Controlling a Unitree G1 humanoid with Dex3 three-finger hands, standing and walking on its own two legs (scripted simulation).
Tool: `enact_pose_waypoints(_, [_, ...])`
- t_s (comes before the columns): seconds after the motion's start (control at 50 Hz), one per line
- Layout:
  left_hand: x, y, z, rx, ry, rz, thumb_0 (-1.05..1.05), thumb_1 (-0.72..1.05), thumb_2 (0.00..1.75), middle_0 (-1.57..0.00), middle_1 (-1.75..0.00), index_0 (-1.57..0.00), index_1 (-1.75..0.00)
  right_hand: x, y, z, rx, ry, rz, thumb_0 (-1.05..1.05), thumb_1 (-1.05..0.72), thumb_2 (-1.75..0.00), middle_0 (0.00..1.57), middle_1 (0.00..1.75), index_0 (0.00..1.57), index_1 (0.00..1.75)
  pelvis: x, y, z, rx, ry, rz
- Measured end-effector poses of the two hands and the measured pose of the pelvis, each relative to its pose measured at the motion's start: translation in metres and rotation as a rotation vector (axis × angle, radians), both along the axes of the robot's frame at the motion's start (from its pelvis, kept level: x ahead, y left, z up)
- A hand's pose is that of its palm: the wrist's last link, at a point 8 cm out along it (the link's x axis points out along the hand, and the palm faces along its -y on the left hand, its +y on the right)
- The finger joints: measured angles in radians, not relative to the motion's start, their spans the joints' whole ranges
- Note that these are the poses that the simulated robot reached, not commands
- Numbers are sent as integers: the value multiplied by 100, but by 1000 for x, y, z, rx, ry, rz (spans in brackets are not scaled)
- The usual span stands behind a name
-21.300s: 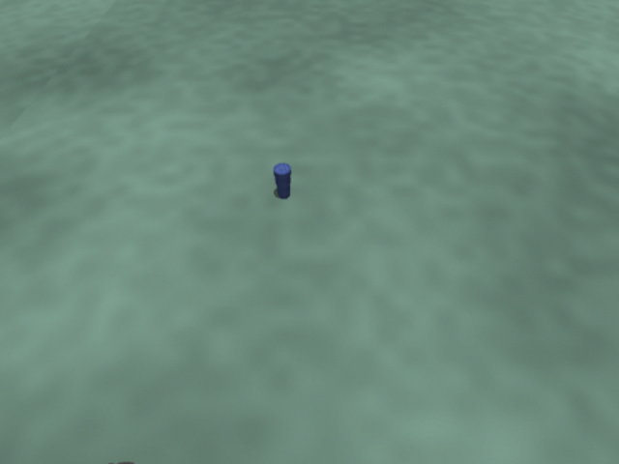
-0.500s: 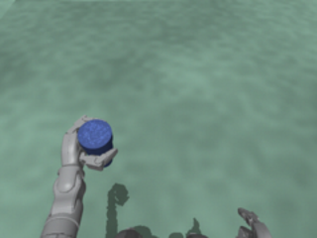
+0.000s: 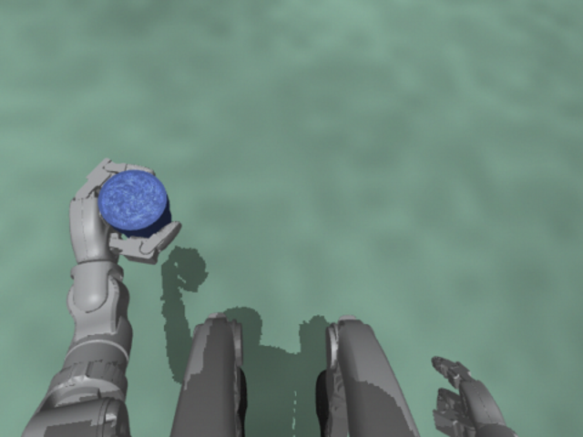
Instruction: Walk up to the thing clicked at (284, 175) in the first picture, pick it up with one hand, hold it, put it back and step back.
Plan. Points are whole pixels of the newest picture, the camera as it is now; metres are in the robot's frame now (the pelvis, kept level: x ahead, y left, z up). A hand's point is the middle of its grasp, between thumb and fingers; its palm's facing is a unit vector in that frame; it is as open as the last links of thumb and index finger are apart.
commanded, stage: crouch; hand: left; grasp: from the side
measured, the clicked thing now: (145, 219) +0.40 +0.21 -0.05
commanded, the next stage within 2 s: lower in 1.18 s
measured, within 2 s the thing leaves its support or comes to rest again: neither
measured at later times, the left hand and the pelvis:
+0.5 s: hand (172, 248) +0.41 +0.22 -0.23, palm faces +0.15 -0.99 -0.04, open 9.6 cm; pelvis -0.05 -0.01 -0.17, yaw -3 degrees
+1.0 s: hand (176, 253) +0.42 +0.23 -0.32, palm faces +0.17 -0.99 -0.02, open 9.6 cm; pelvis -0.04 +0.00 -0.24, yaw -7 degrees
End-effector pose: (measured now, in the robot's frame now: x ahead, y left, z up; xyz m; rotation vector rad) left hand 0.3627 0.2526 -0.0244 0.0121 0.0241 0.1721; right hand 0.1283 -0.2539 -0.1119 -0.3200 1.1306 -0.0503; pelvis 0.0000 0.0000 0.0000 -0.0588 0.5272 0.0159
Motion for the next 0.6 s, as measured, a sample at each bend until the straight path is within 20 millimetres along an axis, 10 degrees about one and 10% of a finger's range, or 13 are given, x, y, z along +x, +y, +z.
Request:
enact_pose_waypoints(0.36, [12, 10, -159, 25, 10, -9, 2, -34, 109, -77, -106, -74, -107, -64, -13, -136, -48, 134, 23, 0, -92, -91, 20, 30, 20, 30, -41, -6, -138, -15, 46, -27])
enact_pose_waypoints(0.6, [22, 14, -222, 3, 23, -4, 2, -35, 109, -77, -106, -74, -107, -94, -19, -188, -77, 221, 20, 0, -93, -91, 20, 30, 20, 30, -46, -6, -194, -27, 13, -44])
